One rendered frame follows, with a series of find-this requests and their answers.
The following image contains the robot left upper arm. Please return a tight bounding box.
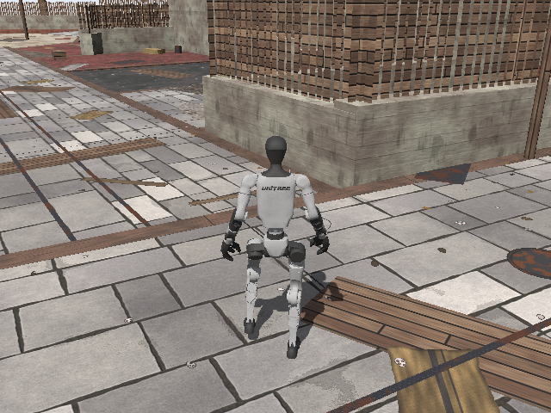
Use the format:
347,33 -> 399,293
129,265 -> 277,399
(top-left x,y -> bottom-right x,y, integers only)
234,173 -> 258,222

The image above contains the robot left forearm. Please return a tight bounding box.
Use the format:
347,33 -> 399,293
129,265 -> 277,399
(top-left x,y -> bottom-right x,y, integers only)
224,208 -> 242,244

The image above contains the robot right hand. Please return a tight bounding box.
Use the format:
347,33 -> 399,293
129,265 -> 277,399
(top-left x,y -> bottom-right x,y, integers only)
310,237 -> 330,255

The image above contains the robot right shin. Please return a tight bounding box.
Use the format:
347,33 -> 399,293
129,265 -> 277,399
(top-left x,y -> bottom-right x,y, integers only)
288,291 -> 302,348

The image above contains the robot right forearm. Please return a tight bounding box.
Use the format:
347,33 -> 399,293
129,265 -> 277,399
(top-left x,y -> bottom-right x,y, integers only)
310,207 -> 327,239

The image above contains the humanoid robot torso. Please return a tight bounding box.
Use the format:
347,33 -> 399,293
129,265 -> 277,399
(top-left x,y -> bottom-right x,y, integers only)
256,170 -> 296,258

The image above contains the robot left hand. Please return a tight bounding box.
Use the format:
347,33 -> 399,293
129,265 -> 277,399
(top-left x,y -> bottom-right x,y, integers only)
220,240 -> 241,261

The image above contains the robot right upper arm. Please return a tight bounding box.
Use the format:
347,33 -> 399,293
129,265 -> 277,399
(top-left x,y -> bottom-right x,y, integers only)
294,173 -> 319,220

